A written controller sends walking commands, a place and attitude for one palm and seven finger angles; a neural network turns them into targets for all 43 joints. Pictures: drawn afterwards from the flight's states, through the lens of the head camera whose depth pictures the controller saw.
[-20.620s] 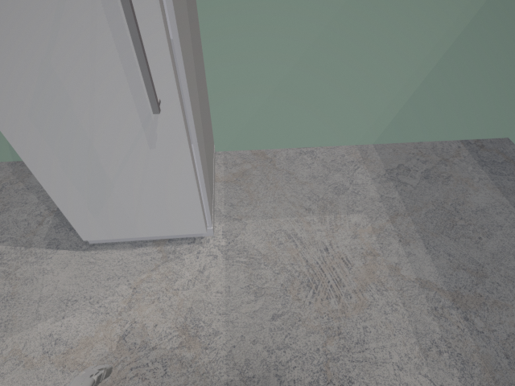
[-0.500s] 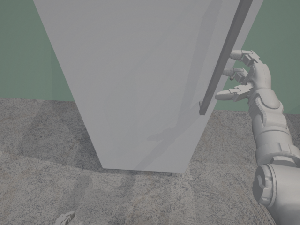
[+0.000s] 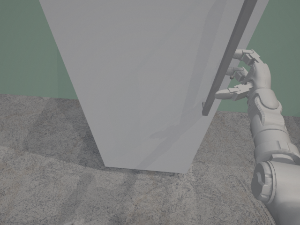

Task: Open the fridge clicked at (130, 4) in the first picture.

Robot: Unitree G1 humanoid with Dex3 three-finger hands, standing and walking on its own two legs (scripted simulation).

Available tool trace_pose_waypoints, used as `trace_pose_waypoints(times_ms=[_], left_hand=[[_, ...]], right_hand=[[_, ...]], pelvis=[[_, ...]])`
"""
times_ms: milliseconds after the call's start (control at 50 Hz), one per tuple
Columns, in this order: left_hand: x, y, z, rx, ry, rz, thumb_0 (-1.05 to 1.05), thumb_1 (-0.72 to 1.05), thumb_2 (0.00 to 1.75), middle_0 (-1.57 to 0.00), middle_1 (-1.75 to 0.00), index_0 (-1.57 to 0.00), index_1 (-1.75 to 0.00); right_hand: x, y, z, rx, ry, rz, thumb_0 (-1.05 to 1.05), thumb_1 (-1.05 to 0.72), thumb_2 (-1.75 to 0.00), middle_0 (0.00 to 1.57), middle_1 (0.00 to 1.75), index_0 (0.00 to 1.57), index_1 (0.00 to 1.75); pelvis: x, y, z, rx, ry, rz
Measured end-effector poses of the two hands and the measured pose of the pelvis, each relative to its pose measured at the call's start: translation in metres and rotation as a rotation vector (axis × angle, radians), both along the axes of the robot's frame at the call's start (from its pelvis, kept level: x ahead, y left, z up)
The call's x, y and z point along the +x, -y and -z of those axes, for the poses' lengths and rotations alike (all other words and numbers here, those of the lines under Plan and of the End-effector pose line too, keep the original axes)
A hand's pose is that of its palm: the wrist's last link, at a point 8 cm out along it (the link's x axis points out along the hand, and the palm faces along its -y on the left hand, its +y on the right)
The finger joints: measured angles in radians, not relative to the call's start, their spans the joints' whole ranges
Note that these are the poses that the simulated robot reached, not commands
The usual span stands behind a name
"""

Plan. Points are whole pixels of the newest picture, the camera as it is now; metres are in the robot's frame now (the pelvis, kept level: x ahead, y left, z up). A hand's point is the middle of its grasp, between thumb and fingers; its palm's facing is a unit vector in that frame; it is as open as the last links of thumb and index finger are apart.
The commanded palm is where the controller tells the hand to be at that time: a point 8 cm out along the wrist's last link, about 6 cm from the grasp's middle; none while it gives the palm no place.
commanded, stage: slide the fingers in behind the handle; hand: right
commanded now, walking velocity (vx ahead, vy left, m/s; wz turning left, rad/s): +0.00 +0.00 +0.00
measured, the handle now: (227, 49) +0.52 -0.12 +0.23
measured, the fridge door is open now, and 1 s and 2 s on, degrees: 0 0 0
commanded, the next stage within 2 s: grip the handle and tug to test in 1.58 s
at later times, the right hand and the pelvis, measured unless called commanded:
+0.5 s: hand (224, 78) +0.46 -0.12 +0.18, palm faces -0.05 +1.00 +0.00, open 14.0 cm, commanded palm +0.44 -0.17 +0.17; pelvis +0.00 +0.00 +0.00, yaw +0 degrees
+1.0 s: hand (214, 77) +0.46 -0.09 +0.18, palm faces -0.04 +1.00 -0.01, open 14.0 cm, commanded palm +0.43 -0.14 +0.17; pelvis +0.00 +0.01 +0.00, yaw -1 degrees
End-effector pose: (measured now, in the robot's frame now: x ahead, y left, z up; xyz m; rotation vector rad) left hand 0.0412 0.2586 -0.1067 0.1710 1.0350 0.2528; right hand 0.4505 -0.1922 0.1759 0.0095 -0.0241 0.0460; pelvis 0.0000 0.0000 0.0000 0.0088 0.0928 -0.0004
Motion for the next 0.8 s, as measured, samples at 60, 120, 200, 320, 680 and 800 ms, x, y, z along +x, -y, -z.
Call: trace_pose_waypoints(times_ms=[60,120,200,320,680,800], left_hand=[[0.002,0.002,-0.001,-0.002,0.008,0.001,0.01,0.90,0.90,-0.21,-0.30,-0.20,-0.30],[0.006,0.003,-0.002,-0.001,0.019,0.004,0.01,0.90,0.90,-0.21,-0.30,-0.20,-0.30],[0.014,0.004,-0.003,0.003,0.035,0.017,0.01,0.90,0.90,-0.21,-0.30,-0.20,-0.30],[0.029,0.007,-0.004,0.000,0.063,0.045,0.01,0.90,0.90,-0.20,-0.30,-0.20,-0.30],[0.033,0.008,0.000,-0.033,0.060,0.043,0.01,0.90,0.90,-0.21,-0.30,-0.20,-0.30],[0.031,0.002,0.000,-0.030,0.056,0.041,0.01,0.90,0.90,-0.20,-0.30,-0.20,-0.30]], right_hand=[[-0.003,0.003,0.000,0.003,0.006,0.002,-0.01,0.50,-0.30,0.32,1.21,0.32,1.21],[-0.006,0.006,0.001,0.007,0.008,0.003,-0.01,0.50,-0.30,0.31,1.21,0.31,1.21],[-0.009,0.006,0.002,-0.010,0.004,-0.007,-0.01,0.50,-0.30,0.30,1.20,0.31,1.20],[-0.012,-0.009,-0.001,-0.001,0.017,-0.038,-0.01,0.50,-0.30,0.30,1.20,0.30,1.20],[-0.008,-0.030,0.000,0.001,-0.006,-0.020,-0.01,0.50,-0.30,0.30,1.20,0.30,1.20],[-0.011,-0.038,0.000,-0.016,0.002,-0.016,-0.01,0.50,-0.30,0.30,1.20,0.30,1.20]], pelvis=[[0.000,0.001,0.000,0.000,0.004,-0.002],[0.001,0.002,0.000,0.001,0.008,-0.003],[0.000,0.004,0.000,0.003,0.011,0.004],[0.001,0.006,0.000,0.003,0.015,0.011],[0.005,-0.001,-0.001,-0.004,0.018,0.006],[0.004,-0.005,-0.001,-0.004,0.024,0.010]])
